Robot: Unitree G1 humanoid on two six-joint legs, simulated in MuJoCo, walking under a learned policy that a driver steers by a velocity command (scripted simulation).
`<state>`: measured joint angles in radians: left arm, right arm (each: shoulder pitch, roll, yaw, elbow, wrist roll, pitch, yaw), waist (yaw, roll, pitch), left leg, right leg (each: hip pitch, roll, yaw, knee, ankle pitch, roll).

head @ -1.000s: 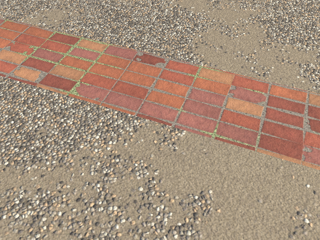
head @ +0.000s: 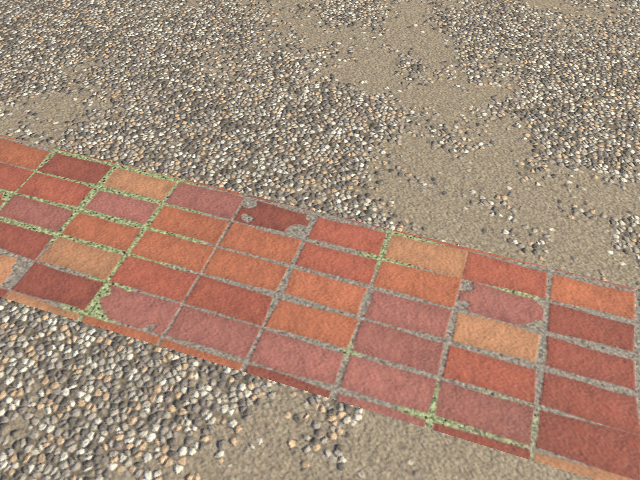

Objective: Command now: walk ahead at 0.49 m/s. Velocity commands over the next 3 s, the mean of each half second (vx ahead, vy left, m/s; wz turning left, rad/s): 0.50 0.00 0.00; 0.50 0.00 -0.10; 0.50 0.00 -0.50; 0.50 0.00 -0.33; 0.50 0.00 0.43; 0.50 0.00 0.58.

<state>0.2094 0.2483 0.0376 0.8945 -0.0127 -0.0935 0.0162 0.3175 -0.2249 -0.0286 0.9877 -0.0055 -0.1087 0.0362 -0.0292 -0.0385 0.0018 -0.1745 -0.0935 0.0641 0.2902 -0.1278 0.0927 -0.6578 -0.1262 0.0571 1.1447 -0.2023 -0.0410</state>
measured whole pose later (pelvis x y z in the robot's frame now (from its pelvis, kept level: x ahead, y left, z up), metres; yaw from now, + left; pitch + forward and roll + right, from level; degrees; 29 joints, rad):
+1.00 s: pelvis +0.55 -0.02 -0.01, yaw -3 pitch +1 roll +0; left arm 0.33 0.25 0.06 0.97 -0.04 -0.08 0.01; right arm 0.14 -0.23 -0.05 0.89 0.00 -0.11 0.02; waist 0.01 -0.04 0.03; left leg -0.35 0.00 0.10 0.48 -0.16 0.05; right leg -0.42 -0.04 0.05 1.19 -0.36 -0.05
